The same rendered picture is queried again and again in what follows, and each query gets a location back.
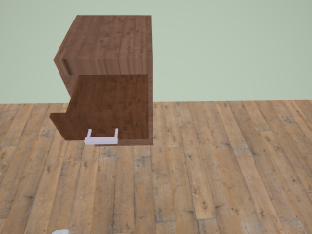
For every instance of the handle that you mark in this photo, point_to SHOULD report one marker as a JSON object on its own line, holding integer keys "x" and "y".
{"x": 101, "y": 140}

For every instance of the cabinet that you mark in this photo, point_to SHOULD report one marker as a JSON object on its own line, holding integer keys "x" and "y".
{"x": 109, "y": 45}

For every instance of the drawer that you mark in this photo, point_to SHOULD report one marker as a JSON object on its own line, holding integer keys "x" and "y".
{"x": 104, "y": 103}

